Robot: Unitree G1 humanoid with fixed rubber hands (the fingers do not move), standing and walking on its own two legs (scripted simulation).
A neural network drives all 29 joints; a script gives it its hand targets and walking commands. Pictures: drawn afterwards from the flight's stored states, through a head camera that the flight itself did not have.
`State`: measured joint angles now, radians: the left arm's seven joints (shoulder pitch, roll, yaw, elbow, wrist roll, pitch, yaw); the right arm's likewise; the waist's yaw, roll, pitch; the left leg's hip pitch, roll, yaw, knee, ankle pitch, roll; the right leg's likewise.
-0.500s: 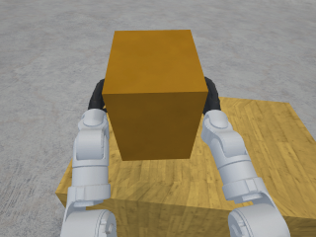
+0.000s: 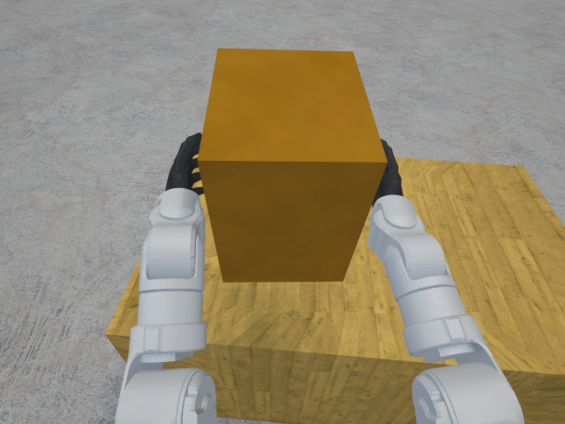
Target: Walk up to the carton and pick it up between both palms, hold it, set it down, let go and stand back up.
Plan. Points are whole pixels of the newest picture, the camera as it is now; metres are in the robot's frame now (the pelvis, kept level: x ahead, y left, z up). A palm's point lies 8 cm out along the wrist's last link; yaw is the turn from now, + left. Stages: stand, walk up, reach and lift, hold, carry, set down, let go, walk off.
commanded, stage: hold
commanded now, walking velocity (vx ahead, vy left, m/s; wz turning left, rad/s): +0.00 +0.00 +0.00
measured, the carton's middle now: (284, 172) +0.40 +0.00 +0.17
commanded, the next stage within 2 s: none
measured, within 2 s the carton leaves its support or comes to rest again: neither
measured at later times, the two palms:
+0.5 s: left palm (175, 189) +0.36 +0.15 +0.18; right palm (379, 185) +0.36 -0.12 +0.18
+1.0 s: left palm (183, 192) +0.36 +0.14 +0.17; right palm (384, 196) +0.36 -0.13 +0.17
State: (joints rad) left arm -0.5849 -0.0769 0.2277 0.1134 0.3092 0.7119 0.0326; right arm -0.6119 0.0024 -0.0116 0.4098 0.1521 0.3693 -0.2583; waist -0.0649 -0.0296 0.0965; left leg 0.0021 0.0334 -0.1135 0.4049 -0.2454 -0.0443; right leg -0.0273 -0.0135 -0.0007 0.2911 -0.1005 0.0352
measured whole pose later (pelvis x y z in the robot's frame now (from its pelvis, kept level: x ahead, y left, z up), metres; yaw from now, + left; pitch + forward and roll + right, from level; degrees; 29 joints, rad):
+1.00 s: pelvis +0.00 +0.00 +0.00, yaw +0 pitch -10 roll -1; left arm -0.58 -0.07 0.23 0.12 0.32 0.73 0.03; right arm -0.61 0.01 -0.01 0.42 0.16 0.37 -0.26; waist -0.07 -0.04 0.10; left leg 0.01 0.03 -0.11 0.41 -0.25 -0.04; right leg -0.02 -0.01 0.00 0.30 -0.11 0.04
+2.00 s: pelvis +0.00 +0.00 +0.00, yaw +0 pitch -10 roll -2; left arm -0.55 -0.08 0.21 0.08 0.31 0.73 0.03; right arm -0.57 -0.02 0.02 0.38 0.18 0.37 -0.27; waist -0.07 -0.01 0.10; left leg 0.02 0.04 -0.11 0.41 -0.26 -0.04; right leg -0.01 -0.01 0.00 0.29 -0.11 0.04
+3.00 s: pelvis +0.00 +0.00 +0.00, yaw +0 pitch -10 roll -2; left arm -0.55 -0.07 0.22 0.07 0.30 0.73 0.03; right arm -0.58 0.00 0.02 0.39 0.17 0.35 -0.28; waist -0.06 -0.05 0.10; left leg 0.01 0.04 -0.11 0.42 -0.26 -0.04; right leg -0.01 -0.01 0.00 0.29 -0.11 0.04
